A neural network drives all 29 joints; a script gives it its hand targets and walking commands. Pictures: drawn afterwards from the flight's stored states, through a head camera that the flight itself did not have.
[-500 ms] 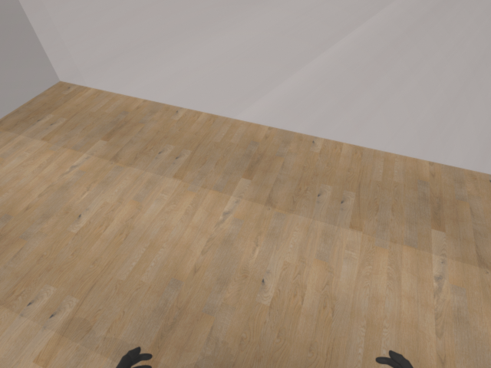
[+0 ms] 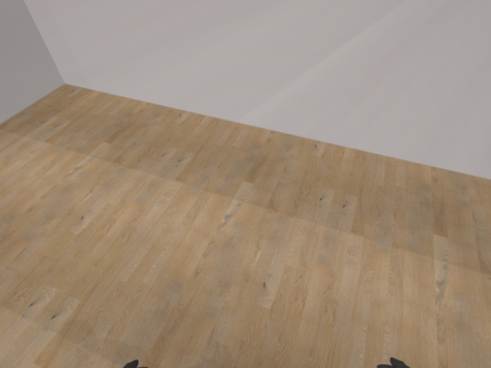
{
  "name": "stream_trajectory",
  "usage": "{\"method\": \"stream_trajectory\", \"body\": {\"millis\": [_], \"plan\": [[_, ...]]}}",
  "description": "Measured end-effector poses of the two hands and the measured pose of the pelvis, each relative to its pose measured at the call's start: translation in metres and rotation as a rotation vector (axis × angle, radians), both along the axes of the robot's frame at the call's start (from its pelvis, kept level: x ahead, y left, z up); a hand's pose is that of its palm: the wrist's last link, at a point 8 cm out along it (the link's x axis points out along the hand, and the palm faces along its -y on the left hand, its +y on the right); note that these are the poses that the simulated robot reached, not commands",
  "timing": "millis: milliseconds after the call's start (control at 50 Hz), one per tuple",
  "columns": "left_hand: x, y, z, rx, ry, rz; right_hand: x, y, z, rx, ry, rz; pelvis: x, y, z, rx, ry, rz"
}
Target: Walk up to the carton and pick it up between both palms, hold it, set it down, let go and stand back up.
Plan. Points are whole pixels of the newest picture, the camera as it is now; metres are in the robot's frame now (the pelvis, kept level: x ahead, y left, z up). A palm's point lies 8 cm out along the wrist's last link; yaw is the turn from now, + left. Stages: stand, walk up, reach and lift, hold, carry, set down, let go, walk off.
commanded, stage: walk up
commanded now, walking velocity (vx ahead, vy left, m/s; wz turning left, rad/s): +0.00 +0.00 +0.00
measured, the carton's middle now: out of the picture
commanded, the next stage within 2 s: none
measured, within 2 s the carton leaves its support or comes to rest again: neither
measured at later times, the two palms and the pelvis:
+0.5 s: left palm out of the picture +0.02 +0.14 -0.11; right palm out of the picture +0.09 -0.39 -0.14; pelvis -0.08 -0.13 -0.02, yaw +14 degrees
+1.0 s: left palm out of the picture -0.25 +0.08 -0.11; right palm out of the picture -0.01 -0.41 -0.12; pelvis -0.23 -0.22 -0.02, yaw +35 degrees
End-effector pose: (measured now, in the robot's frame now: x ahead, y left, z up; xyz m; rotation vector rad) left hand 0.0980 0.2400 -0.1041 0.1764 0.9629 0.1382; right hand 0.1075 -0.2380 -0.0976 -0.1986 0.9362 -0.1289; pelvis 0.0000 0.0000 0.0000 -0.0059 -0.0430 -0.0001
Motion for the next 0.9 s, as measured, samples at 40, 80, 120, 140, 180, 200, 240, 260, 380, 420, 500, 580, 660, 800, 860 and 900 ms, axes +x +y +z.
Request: {"method": "stream_trajectory", "body": {"millis": [40, 80, 120, 140, 180, 200, 240, 260, 380, 420, 500, 580, 660, 800, 860, 900], "plan": [[0.0, 0.0, 0.0, 0.001, 0.003, 0.0, -0.001, 0.0, 0.0, 0.0, 0.003, 0.001, 0.0, 0.0, 0.0, 0.0, 0.001, 0.0], [-0.001, 0.001, 0.0, 0.005, 0.008, -0.005, -0.002, -0.001, -0.001, -0.003, 0.008, 0.002, 0.0, 0.0, 0.0, 0.0, 0.004, 0.002], [0.001, 0.004, -0.002, 0.024, 0.021, -0.023, -0.004, -0.005, -0.002, -0.024, 0.017, 0.025, -0.004, -0.003, -0.002, 0.004, 0.014, 0.021], [0.003, 0.006, -0.003, 0.037, 0.024, -0.027, -0.006, -0.009, -0.003, -0.038, 0.027, 0.037, -0.007, -0.006, -0.002, 0.003, 0.016, 0.036], [0.007, 0.009, -0.001, 0.063, 0.021, -0.018, -0.015, -0.02, -0.003, -0.07, 0.059, 0.055, -0.013, -0.014, -0.002, 0.001, 0.02, 0.067], [0.009, 0.01, 0.001, 0.071, 0.015, -0.008, -0.019, -0.027, -0.002, -0.087, 0.078, 0.06, -0.016, -0.019, -0.002, 0.0, 0.023, 0.081], [0.009, 0.008, 0.004, 0.079, -0.006, 0.016, -0.028, -0.043, -0.001, -0.119, 0.114, 0.073, -0.021, -0.03, -0.001, 0.002, 0.032, 0.101], [0.009, 0.005, 0.006, 0.08, -0.017, 0.028, -0.031, -0.052, -0.001, -0.132, 0.128, 0.082, -0.024, -0.036, -0.001, 0.003, 0.036, 0.11], [-0.01, -0.031, 0.003, 0.084, -0.047, 0.076, -0.032, -0.108, -0.012, -0.169, 0.134, 0.142, -0.049, -0.08, -0.013, 0.022, 0.05, 0.16], [-0.023, -0.05, -0.001, 0.09, -0.049, 0.091, -0.028, -0.127, -0.023, -0.166, 0.118, 0.165, -0.059, -0.098, -0.021, 0.028, 0.052, 0.176], [-0.073, -0.096, -0.001, 0.079, -0.013, 0.138, -0.022, -0.152, -0.038, -0.147, 0.113, 0.209, -0.078, -0.13, -0.023, -0.002, 0.022, 0.241], [-0.139, -0.126, 0.014, 0.096, 0.063, 0.221, -0.012, -0.156, -0.026, -0.113, 0.096, 0.283, -0.09, -0.151, -0.004, 0.061, 0.028, 0.282], [-0.188, -0.141, 0.026, 0.118, 0.095, 0.3, -0.008, -0.16, -0.017, -0.078, 0.058, 0.35, -0.106, -0.169, 0.005, 0.061, 0.025, 0.336], [-0.239, -0.153, 0.028, 0.153, 0.027, 0.392, -0.032, -0.171, -0.025, -0.076, 0.107, 0.448, -0.148, -0.196, -0.001, 0.033, 0.004, 0.446], [-0.266, -0.159, 0.022, 0.154, 0.009, 0.427, -0.051, -0.173, -0.029, -0.075, 0.134, 0.485, -0.17, -0.205, -0.006, 0.023, -0.005, 0.49], [-0.288, -0.162, 0.015, 0.15, 0.009, 0.456, -0.067, -0.173, -0.029, -0.072, 0.148, 0.504, -0.185, -0.211, -0.009, 0.018, -0.01, 0.521]]}}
